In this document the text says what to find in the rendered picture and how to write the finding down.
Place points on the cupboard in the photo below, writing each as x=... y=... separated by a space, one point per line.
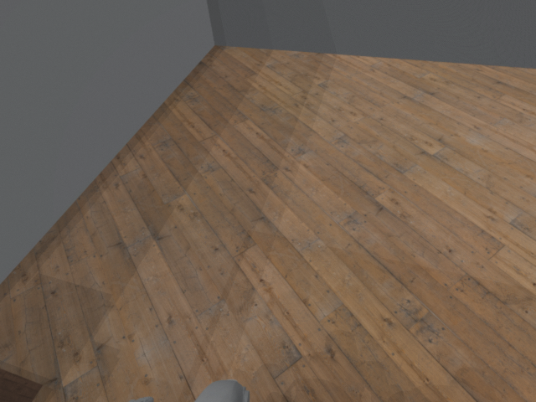
x=14 y=388

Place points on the robot left thigh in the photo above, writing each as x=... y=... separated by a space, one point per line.
x=224 y=391

